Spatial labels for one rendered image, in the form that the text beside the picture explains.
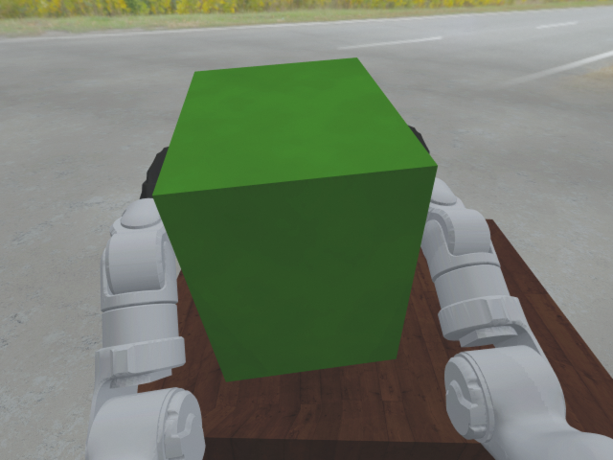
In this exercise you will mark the carton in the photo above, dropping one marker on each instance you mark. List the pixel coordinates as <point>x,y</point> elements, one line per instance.
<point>295,198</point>

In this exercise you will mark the robot right upper arm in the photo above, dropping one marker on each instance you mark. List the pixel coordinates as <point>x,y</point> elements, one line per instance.
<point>508,400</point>

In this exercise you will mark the right robot hand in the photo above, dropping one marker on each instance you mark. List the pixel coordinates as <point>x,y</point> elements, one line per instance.
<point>419,137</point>

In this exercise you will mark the robot left upper arm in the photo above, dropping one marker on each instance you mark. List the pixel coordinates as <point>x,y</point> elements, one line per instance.
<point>162,424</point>

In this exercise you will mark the left robot hand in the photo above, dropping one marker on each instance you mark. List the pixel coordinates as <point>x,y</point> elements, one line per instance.
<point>153,174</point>

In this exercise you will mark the left robot forearm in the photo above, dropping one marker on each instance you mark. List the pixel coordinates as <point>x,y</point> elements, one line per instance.
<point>140,339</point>

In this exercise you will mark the right robot forearm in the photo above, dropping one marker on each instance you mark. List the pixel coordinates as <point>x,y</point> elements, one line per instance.
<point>476,306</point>

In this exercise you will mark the pedestal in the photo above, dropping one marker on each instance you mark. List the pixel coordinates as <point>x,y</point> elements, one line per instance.
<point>385,410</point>

